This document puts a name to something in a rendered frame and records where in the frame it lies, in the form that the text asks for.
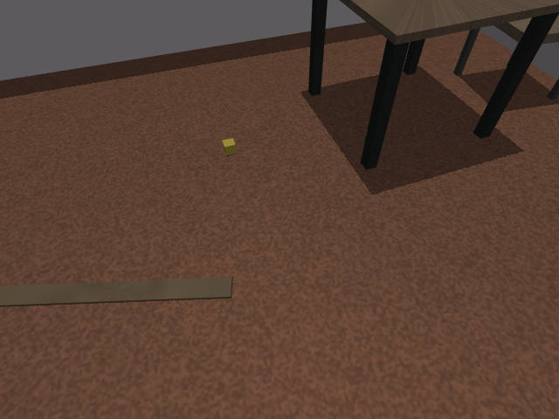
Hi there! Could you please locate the cube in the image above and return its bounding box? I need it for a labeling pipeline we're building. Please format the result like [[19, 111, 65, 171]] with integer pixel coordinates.
[[223, 138, 237, 155]]

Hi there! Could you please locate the chair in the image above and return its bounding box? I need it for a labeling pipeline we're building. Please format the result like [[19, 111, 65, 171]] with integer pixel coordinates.
[[453, 14, 559, 100]]

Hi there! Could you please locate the table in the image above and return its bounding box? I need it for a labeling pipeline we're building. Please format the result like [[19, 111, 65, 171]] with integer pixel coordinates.
[[308, 0, 559, 170]]

